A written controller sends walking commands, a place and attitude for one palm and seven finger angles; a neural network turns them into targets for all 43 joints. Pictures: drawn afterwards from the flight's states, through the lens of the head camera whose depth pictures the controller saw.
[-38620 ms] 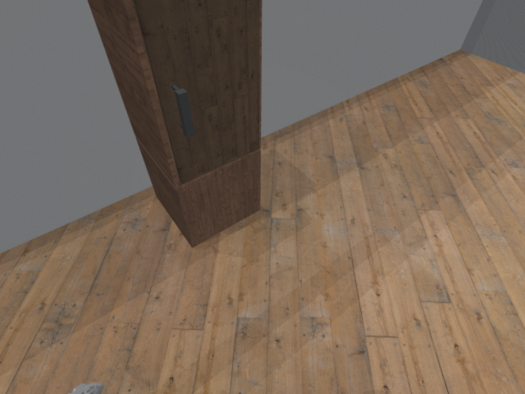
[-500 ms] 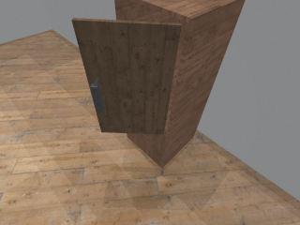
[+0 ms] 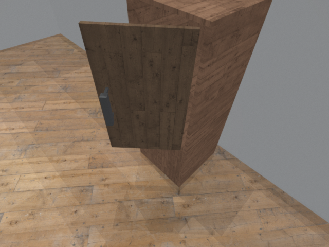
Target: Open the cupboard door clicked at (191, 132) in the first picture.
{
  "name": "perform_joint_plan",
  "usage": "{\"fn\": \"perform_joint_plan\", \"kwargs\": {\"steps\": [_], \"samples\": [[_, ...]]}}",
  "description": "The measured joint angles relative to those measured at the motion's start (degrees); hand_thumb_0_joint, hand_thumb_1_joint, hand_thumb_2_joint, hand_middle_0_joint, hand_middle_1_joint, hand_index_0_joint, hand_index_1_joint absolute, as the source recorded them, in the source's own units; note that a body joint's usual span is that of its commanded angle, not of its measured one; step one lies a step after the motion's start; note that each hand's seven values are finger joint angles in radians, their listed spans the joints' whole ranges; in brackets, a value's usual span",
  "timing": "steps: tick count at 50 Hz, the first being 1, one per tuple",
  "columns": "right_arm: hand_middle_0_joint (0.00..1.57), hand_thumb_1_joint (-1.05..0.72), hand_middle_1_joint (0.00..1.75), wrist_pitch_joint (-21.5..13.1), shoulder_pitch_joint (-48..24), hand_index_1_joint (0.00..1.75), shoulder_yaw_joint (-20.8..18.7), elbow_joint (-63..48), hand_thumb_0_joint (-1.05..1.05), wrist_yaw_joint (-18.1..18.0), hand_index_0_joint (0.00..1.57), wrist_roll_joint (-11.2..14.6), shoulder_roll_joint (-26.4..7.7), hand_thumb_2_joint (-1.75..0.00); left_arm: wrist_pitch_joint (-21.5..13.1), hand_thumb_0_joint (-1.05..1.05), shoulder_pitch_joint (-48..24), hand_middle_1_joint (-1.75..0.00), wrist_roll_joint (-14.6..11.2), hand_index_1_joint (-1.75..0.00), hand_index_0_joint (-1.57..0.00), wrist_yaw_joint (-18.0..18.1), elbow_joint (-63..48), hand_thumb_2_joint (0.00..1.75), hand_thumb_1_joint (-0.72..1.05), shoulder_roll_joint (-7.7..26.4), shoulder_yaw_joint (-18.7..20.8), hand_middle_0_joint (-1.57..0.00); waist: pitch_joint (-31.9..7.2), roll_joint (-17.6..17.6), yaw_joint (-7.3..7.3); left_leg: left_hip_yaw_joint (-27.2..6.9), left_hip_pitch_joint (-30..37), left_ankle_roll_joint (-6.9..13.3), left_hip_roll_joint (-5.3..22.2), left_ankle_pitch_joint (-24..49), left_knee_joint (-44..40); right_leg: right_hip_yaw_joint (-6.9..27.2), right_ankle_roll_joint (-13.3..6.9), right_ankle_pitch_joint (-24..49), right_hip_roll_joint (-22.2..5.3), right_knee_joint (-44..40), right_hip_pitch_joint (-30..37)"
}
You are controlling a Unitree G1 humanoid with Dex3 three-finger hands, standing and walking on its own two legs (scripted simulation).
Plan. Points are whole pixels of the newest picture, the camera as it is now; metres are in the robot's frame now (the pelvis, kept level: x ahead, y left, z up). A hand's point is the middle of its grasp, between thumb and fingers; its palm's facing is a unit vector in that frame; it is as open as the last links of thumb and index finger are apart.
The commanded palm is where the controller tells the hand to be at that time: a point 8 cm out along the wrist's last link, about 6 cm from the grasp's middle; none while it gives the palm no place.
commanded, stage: shuffle to correct the standing spot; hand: left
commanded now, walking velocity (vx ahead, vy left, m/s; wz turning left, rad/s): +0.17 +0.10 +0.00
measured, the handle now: (108, 106) +0.59 +0.26 -0.04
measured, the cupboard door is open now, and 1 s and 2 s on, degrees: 43 43 43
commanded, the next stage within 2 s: come to a stop and stand still in 0.12 s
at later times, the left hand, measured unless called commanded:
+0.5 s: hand (97, 245) +0.16 +0.20 -0.17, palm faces +0.00 -0.97 -0.25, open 7.3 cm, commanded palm none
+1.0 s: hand out of the picture +0.07 +0.21 -0.16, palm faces -0.01 -0.96 -0.29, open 7.4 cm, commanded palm none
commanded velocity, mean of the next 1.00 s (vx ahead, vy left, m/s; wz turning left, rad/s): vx -0.01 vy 0.00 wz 0.00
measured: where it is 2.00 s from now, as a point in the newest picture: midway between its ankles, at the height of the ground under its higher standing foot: outside the picture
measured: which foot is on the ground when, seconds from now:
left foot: down 0.00-1.00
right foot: down 0.00-0.12, up 0.14-0.40, down 0.42-1.00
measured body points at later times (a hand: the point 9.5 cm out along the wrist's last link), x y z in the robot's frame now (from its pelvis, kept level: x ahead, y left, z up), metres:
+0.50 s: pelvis +0.08 +0.01 -0.01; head +0.12 +0.00 +0.44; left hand +0.16 +0.25 -0.15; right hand +0.02 -0.18 -0.17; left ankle +0.02 +0.11 -0.73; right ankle +0.13 -0.09 -0.74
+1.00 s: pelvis +0.06 +0.01 -0.01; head +0.05 -0.02 +0.44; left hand +0.07 +0.26 -0.14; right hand +0.11 -0.22 -0.17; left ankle +0.04 +0.12 -0.74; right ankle +0.08 -0.10 -0.74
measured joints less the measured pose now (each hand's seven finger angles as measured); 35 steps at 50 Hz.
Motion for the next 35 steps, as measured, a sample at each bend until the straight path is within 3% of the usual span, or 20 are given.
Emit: {"fn": "perform_joint_plan", "kwargs": {"steps": [6, 10, 13, 15, 18, 21, 22, 25, 29, 32, 35], "samples": [[0.2, -0.91, 0.3, -0.72, 1.53, 0.3, -0.23, -0.82, 0.01, -0.01, 0.2, -0.07, -0.28, -0.9, 0.18, 0.0, 2.76, -0.3, 0.09, -0.3, -0.2, -0.19, 0.06, 0.9, 0.91, 0.06, 1.32, -0.2, 0.0, -1.5, 0.66, 0.25, 0.24, 0.94, -0.94, -3.02, 3.39, 0.46, 0.46, -3.33, -0.96, 2.59, 0.59], [0.2, -0.91, 0.3, -3.05, 2.25, 0.3, -0.04, -2.4, 0.01, -0.85, 0.2, -0.28, 0.03, -0.9, 1.05, 0.0, 2.2, -0.3, 0.37, -0.3, -0.2, -0.53, 0.93, 0.9, 0.91, 0.22, 1.47, -0.2, 0.63, -2.05, -0.13, 2.38, 2.48, 2.33, -1.77, -3.86, 1.07, -0.96, -2.18, -10.04, -1.57, 21.05, -7.18], [0.2, -0.91, 0.3, -3.78, 3.32, 0.3, 0.41, -2.45, 0.0, -1.17, 0.2, -0.38, 0.96, -0.9, 0.94, 0.01, -0.66, -0.3, 0.34, -0.29, -0.2, -0.86, 0.16, 0.9, 0.91, 0.64, 1.77, -0.2, 1.55, -1.73, -1.1, 2.57, 4.96, 2.53, -2.28, -2.28, -3.29, -3.13, -2.26, -8.44, -2.0, 28.88, -13.2], [0.2, -0.91, 0.3, -3.81, 4.09, 0.3, 0.79, -1.83, 0.0, -1.36, 0.2, -0.4, 1.61, -0.9, 0.81, 0.01, -3.17, -0.3, 0.23, -0.29, -0.19, -0.9, -1.11, 0.9, 0.91, 0.74, 1.76, -0.2, 2.15, -1.26, -1.33, 2.36, 6.61, 2.43, -2.6, -1.18, -6.18, -4.08, -1.75, -6.14, -2.31, 26.88, -15.22], [0.2, -0.91, 0.3, -3.36, 4.72, 0.3, 1.34, -0.61, 0.0, -1.67, 0.2, -0.42, 2.67, -0.9, 0.85, 0.02, -6.68, -0.3, 0.21, -0.3, -0.2, 0.06, -2.39, 0.9, 0.95, 1.89, 2.01, -0.2, 3.3, -0.64, -1.65, 1.83, 8.35, 1.92, -2.83, -0.86, -7.99, -4.32, -1.1, -1.93, -2.13, 17.24, -14.86], [0.21, -0.9, 0.3, -2.63, 5.13, 0.3, 1.41, 0.5, 0.0, -1.79, 0.2, -0.02, 3.52, -0.9, -0.25, 0.02, -9.08, -0.3, -0.13, -0.29, -0.19, 0.18, -3.92, 0.9, 0.95, 2.86, 1.83, -0.2, 4.22, -0.74, -1.71, 1.36, 8.8, 1.13, -3.46, -3.14, -5.38, -3.36, -0.8, 10.26, -2.34, 4.0, -10.71], [0.21, -0.9, 0.3, -2.3, 5.11, 0.3, 1.25, 0.72, 0.01, -1.72, 0.2, 0.23, 3.66, -0.9, -0.72, 0.02, -9.57, -0.3, -0.19, -0.29, -0.19, 0.32, -4.24, 0.9, 0.95, 3.1, 1.8, -0.2, 4.23, -0.88, -1.58, 1.36, 8.46, 0.84, -3.64, -4.52, -3.52, -3.05, -0.97, 11.06, -2.49, 3.12, -9.95], [0.21, -0.9, 0.3, -0.98, 3.27, 0.3, 0.05, 0.37, 0.01, -1.71, 0.2, 0.72, 2.87, -0.9, -0.88, 0.01, -11.26, -0.3, -0.48, -0.29, -0.19, 0.57, -4.57, 0.9, 0.94, 2.45, 1.38, -0.2, 4.38, 0.99, -2.51, 0.38, 6.62, -0.06, -2.55, -5.98, 0.97, -4.08, -1.7, 4.95, -1.93, 5.66, -10.28], [0.21, -0.91, 0.3, 0.31, -0.66, 0.3, -1.08, -1.27, 0.01, -1.76, 0.2, 0.92, 2.06, -0.9, -0.23, 0.01, -13.57, -0.3, -0.1, -0.29, -0.19, 1.16, -5.66, 0.9, 0.92, 1.6, 1.37, -0.2, 4.83, 0.66, -2.65, -0.72, 1.52, -1.4, -1.66, -12.83, 9.47, -5.21, -2.01, 4.62, -2.21, 6.15, -11.06], [0.2, -0.91, 0.3, 0.1, -3.17, 0.3, -1.59, -3.01, 0.01, -1.7, 0.2, 0.82, 1.33, -0.9, 0.83, 0.0, -14.08, -0.3, -0.1, -0.3, -0.2, 1.16, -6.43, 0.9, 0.92, 1.12, 1.59, -0.2, 4.83, -0.83, -2.01, -0.2, 1.55, -1.72, -1.14, -6.6, 4.26, -4.67, -1.59, 5.15, -2.58, 6.9, -11.97], [0.2, -0.91, 0.3, -0.36, -4.06, 0.3, -1.7, -4.55, 0.0, -1.68, 0.2, 0.07, 1.09, -0.9, 2.61, 0.0, -13.15, -0.3, -0.51, -0.3, -0.2, 0.9, -6.42, 0.9, 0.92, 0.99, 2.2, -0.2, 3.73, -2.71, -1.22, 1.59, 2.37, 0.1, -1.83, -3.48, 2.55, -2.43, -0.76, 1.28, -2.61, 8.88, -12.77]]}}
